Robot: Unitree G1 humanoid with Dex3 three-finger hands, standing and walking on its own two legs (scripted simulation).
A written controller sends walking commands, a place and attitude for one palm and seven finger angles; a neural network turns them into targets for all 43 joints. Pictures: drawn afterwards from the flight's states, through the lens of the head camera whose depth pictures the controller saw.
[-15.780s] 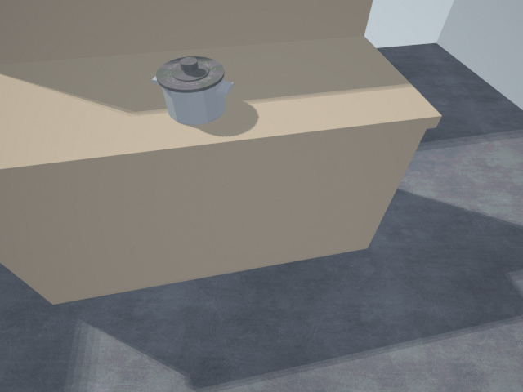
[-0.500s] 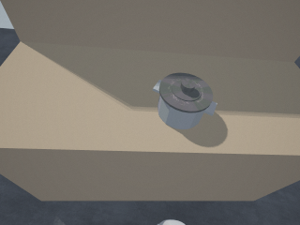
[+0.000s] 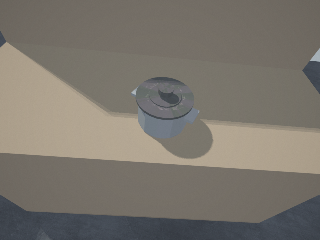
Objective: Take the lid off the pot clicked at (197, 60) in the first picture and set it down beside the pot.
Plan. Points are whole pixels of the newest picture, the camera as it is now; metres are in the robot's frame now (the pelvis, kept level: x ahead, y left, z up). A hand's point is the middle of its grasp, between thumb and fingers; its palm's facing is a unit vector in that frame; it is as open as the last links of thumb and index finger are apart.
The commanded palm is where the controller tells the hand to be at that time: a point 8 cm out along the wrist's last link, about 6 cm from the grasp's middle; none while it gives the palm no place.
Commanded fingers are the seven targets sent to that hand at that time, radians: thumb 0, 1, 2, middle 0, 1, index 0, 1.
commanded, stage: shuffle to correct the standing spot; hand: left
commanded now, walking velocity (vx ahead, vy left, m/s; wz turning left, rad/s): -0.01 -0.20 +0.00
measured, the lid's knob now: (166, 90) +0.48 +0.01 +0.11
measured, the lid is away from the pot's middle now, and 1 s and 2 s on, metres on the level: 0.00 0.00 0.00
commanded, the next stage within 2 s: come to a stop and stand still in 0.50 s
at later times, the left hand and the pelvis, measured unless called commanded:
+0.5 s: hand out of the picture -0.01 +0.10 -0.18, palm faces +0.02 -0.99 -0.14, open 7.4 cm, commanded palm none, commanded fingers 0.00 0.90 0.90 -0.20 -0.30 -0.20 -0.30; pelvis -0.03 -0.07 +0.00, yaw -1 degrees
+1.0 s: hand out of the picture -0.02 +0.03 -0.17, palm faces +0.00 -0.98 -0.18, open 7.3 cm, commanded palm none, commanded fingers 0.00 0.90 0.90 -0.20 -0.30 -0.20 -0.30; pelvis -0.04 -0.14 +0.01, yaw -2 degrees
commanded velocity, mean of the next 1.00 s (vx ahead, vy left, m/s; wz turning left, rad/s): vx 0.03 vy -0.04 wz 0.00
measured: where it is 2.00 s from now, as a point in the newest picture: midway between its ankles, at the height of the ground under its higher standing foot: outside the picture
